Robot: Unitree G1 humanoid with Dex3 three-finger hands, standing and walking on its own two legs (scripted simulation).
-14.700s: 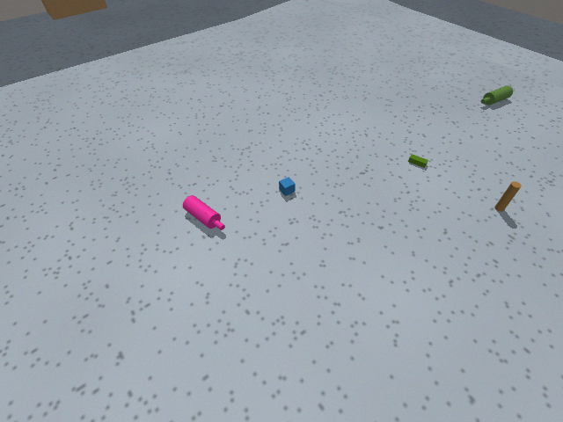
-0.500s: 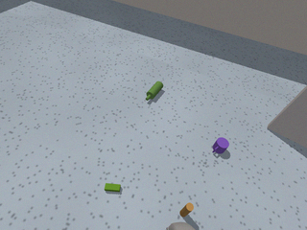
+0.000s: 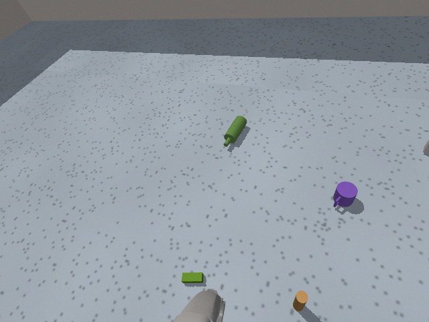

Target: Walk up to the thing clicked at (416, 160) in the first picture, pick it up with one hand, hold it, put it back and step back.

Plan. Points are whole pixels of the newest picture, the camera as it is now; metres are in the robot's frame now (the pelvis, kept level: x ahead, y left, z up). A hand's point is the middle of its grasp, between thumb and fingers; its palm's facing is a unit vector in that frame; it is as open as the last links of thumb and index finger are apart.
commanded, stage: walk up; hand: left
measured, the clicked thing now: (192, 277) +0.39 +0.27 -0.75
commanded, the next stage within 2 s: none
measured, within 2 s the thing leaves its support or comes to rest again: neither
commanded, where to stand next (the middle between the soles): +0.01 +0.03 m, yaw +0 degrees
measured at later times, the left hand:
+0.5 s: hand out of the picture +0.07 +0.29 -0.16, palm faces -0.01 -0.93 -0.38, open 7.4 cm
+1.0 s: hand out of the picture -0.11 +0.26 -0.13, palm faces +0.04 -0.88 -0.48, open 7.4 cm
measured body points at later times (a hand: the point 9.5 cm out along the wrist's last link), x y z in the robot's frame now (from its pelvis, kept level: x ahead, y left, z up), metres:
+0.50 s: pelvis -0.02 +0.03 -0.02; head +0.02 +0.03 +0.43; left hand +0.07 +0.34 -0.13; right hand +0.10 -0.28 -0.13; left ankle +0.03 +0.15 -0.73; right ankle -0.02 -0.08 -0.74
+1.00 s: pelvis -0.08 -0.02 -0.01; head -0.08 -0.06 +0.44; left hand -0.11 +0.31 -0.10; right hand +0.02 -0.34 -0.14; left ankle +0.00 +0.14 -0.66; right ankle -0.11 -0.12 -0.73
